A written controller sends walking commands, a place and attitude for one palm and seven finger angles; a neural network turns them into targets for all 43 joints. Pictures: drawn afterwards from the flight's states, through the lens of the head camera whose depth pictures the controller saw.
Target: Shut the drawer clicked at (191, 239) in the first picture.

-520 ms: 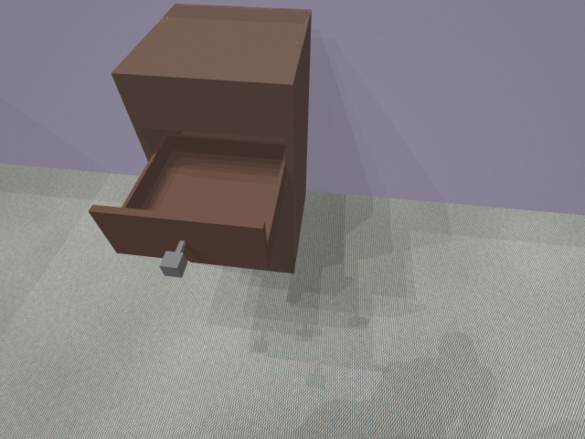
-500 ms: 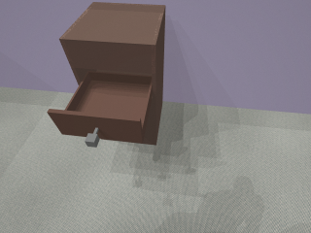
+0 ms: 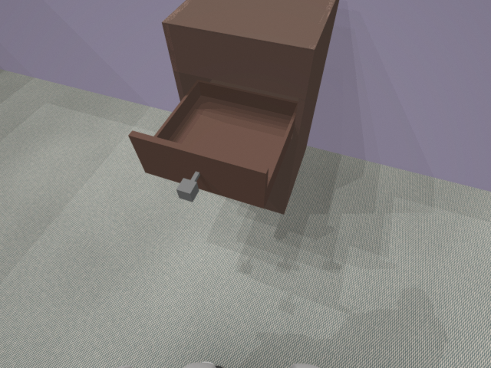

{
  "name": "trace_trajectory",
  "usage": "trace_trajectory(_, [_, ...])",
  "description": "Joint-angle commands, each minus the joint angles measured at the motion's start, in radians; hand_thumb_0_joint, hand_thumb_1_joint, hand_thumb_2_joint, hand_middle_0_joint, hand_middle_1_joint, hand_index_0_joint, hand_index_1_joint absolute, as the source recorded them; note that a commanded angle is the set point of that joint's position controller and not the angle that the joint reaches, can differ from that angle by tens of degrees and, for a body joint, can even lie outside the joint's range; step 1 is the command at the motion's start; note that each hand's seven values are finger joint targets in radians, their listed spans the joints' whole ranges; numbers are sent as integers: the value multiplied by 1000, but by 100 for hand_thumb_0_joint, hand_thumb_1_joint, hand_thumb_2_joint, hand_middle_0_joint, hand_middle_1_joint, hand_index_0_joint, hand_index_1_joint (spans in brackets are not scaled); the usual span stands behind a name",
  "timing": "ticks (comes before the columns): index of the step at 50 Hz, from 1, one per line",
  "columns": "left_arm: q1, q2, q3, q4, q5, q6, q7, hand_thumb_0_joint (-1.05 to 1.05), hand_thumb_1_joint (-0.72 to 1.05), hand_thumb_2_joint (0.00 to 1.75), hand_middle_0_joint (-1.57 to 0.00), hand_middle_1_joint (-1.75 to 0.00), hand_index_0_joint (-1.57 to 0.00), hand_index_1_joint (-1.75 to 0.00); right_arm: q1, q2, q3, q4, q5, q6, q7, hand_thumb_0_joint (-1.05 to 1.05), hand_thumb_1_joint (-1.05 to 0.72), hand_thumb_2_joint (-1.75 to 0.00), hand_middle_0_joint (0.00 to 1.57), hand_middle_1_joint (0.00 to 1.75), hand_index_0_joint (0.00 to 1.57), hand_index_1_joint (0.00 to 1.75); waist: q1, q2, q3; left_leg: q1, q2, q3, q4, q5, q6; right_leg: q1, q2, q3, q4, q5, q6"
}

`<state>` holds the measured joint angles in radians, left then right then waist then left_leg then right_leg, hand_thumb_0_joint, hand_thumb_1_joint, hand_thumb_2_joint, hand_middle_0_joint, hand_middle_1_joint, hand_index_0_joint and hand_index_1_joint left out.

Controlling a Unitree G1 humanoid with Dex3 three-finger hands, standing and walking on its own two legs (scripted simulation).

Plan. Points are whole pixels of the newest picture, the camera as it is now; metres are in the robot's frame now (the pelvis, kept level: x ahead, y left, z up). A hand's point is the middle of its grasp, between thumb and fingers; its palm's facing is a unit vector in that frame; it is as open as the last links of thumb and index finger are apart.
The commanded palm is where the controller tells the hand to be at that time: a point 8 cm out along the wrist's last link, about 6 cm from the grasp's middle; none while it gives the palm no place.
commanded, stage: turn or walk to find it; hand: left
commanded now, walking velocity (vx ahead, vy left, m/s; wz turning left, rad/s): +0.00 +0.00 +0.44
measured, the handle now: (191, 184) +0.56 +0.17 -0.18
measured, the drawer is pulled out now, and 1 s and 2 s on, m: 0.30 0.30 0.30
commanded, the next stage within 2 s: stand and wait in 0.12 s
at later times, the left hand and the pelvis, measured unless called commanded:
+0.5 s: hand out of the picture -0.03 +0.15 -0.17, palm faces +0.25 -0.93 -0.26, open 7.4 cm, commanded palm none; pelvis +0.01 -0.04 +0.00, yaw +10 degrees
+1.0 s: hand out of the picture +0.03 +0.15 -0.16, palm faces +0.18 -0.96 -0.23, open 7.3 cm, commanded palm none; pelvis +0.03 -0.04 +0.01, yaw +8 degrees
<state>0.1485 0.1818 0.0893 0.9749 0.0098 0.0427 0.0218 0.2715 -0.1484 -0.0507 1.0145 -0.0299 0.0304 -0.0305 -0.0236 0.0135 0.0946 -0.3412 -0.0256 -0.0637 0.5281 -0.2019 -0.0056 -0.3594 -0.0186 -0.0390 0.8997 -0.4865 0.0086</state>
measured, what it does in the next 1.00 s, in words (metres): steps on the spot: right foot, then left foot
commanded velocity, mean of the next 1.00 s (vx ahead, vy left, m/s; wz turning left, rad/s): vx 0.00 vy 0.00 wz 0.04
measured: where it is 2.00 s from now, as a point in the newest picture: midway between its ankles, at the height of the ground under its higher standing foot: outside the picture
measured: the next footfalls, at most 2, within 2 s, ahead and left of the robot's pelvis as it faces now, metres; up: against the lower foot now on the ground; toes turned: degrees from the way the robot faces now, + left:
right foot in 0.08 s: +0.02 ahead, -0.13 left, +0.00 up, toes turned +3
left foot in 0.34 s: +0.03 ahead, +0.13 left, +0.00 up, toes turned +10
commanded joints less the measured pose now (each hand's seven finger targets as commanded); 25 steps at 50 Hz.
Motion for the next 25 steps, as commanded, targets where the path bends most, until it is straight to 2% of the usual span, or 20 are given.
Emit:
trace_trajectory(1, [142, 77, 15, -59, -2, -25, 2, 0, 90, 90, -20, -30, -20, -30, -33, -204, -51, -102, -1, -1, -10, 0, -90, -90, 20, 30, 20, 30, 54, 101, -122, 0, 164, -256, -169, 75, 126, 173, 25, -9, -338, 110, 17])
trace_trajectory(2, [194, 116, 24, -52, 6, -28, 7, 0, 90, 90, -20, -30, -20, -30, -59, -176, -52, -125, 9, 5, -7, 0, -90, -90, 20, 30, 20, 30, 76, 21, -106, -109, 84, -191, -84, -52, 70, 285, -33, 42, -525, 175, 2])
trace_trajectory(3, [205, 208, 42, -54, 21, -30, 17, 0, 90, 90, -20, -30, -20, -30, -54, -112, -47, -146, 18, 9, 3, 0, -90, -90, 20, 30, 20, 30, 73, -226, -68, -268, -41, -43, 134, -229, -1, 342, -273, 316, -650, 115, -89])
trace_trajectory(4, [140, 252, 42, -86, 22, -30, 18, 0, 90, 90, -20, -30, -20, -30, -70, -131, -58, -160, 9, 6, 13, 0, -90, -90, 20, 30, 20, 30, 72, -252, -49, -237, -37, 14, 398, -359, -20, 220, -445, 387, -673, 245, -183])
trace_trajectory(5, [96, 233, 39, -102, 24, -36, 18, 0, 90, 90, -20, -30, -20, -30, -82, -121, -62, -164, 9, 12, 20, 0, -90, -90, 20, 30, 20, 30, 45, -159, -58, -226, -2, -7, 551, -350, -15, 165, -418, 345, -616, 329, -212])
trace_trajectory(7, [31, 167, 23, -113, 22, -42, 22, 0, 90, 90, -20, -30, -20, -30, -83, -112, -54, -151, 12, 17, 24, 0, -90, -90, 20, 30, 20, 30, 8, -219, -45, -229, 44, 11, 610, -303, -23, 196, -331, 198, -530, 615, -197])
trace_trajectory(10, [102, 185, 23, -79, 24, -49, 19, 0, 90, 90, -20, -30, -20, -30, -138, -82, -31, -158, 22, 12, 27, 0, -90, -90, 20, 30, 20, 30, 41, -185, -57, -125, 25, 87, 312, -299, -27, 299, -274, 100, -468, 909, -170])
trace_trajectory(12, [146, 204, 21, -49, 19, -48, 18, 0, 90, 90, -20, -30, -20, -30, -134, -84, -19, -145, 23, 6, 25, 0, -90, -90, 20, 30, 20, 30, 50, -178, -79, -43, 3, 118, 144, -202, -20, 338, -244, 87, -436, 949, -146])
trace_trajectory(14, [144, 188, 11, -34, 11, -48, 18, 0, 90, 90, -20, -30, -20, -30, -105, -94, -15, -123, 21, -4, 25, 0, -90, -90, 20, 30, 20, 30, 29, -172, -74, 101, 5, 106, -44, -31, -9, 267, -201, 67, -393, 859, -97])
trace_trajectory(15, [140, 165, 3, -33, 3, -44, 20, 0, 90, 90, -20, -30, -20, -30, -59, -130, -19, -105, 17, -14, 22, 0, -90, -90, 20, 30, 20, 30, 4, -81, -106, 230, 62, 58, -124, 209, 14, 194, -171, 33, -330, 733, -56])
trace_trajectory(16, [160, 126, -6, -44, 1, -42, 17, 0, 90, 90, -20, -30, -20, -30, -37, -197, -29, -90, 9, -20, 17, 0, -90, -90, 20, 30, 20, 30, 3, 92, -158, 367, 220, -95, -71, 503, 77, 54, -96, -16, -260, 455, -8])
trace_trajectory(17, [141, 85, -23, -49, 4, -41, 19, 0, 90, 90, -20, -30, -20, -30, -14, -230, -31, -83, 5, -15, 13, 0, -90, -90, 20, 30, 20, 30, -12, 177, -158, 342, 327, -163, -85, 600, 156, 24, -49, -30, -224, 27, 9])
trace_trajectory(18, [133, 71, -26, -51, 5, -36, 17, 0, 90, 90, -20, -30, -20, -30, -35, -237, -28, -81, -1, -9, 6, 0, -90, -90, 20, 30, 20, 30, -8, 140, -116, 256, 327, -143, -93, 493, 171, 28, -33, -10, -215, -87, 5])
trace_trajectory(19, [137, 78, -24, -30, -1, -30, 14, 0, 90, 90, -20, -30, -20, -30, -77, -213, -22, -81, 2, -12, -4, 0, -90, -90, 20, 30, 20, 30, 9, 224, -95, 236, 290, -128, -110, 487, 155, 33, -43, -6, -240, -28, 3])
trace_trajectory(20, [141, 95, -22, -9, -3, -28, 8, 0, 90, 90, -20, -30, -20, -30, -107, -195, -12, -79, 6, -11, -9, 0, -90, -90, 20, 30, 20, 30, 18, 236, -100, 212, 252, -99, -96, 478, 131, 90, -49, -7, -307, 67, 2])
trace_trajectory(21, [164, 105, -23, 12, 0, -32, 6, 0, 90, 90, -20, -30, -20, -30, -142, -181, -7, -84, 13, -8, -10, 0, -90, -90, 20, 30, 20, 30, 39, 153, -99, 180, 199, -43, -57, 393, 89, 153, -54, 12, -431, 217, -1])
trace_trajectory(22, [171, 128, -27, 32, 5, -39, 5, 0, 90, 90, -20, -30, -20, -30, -159, -161, -3, -88, 22, -4, -6, 0, -90, -90, 20, 30, 20, 30, 36, 5, -90, 161, 130, 10, -17, 226, 35, 170, -98, 81, -514, 374, -21])
trace_trajectory(23, [160, 141, -29, 48, 5, -48, 7, 0, 90, 90, -20, -30, -20, -30, -160, -137, 0, -87, 24, 1, -3, 0, -90, -90, 20, 30, 20, 30, 26, -138, -58, 149, 79, 55, 17, 97, 6, 162, -163, 140, -566, 491, -56])
trace_trajectory(24, [155, 150, -29, 56, 5, -53, 9, 0, 90, 90, -20, -30, -20, -30, -145, -131, 0, -80, 22, 4, 0, 0, -90, -90, 20, 30, 20, 30, 20, -198, -34, 144, 63, 75, 25, 22, -6, 163, -189, 146, -574, 605, -80])
trace_trajectory(25, [142, 141, -34, 64, 4, -55, 10, 0, 90, 90, -20, -30, -20, -30, -134, -122, 2, -61, 22, 4, 2, 0, -90, -90, 20, 30, 20, 30, 13, -159, -31, 147, 64, 74, 24, -31, -7, 172, -195, 137, -565, 658, -93])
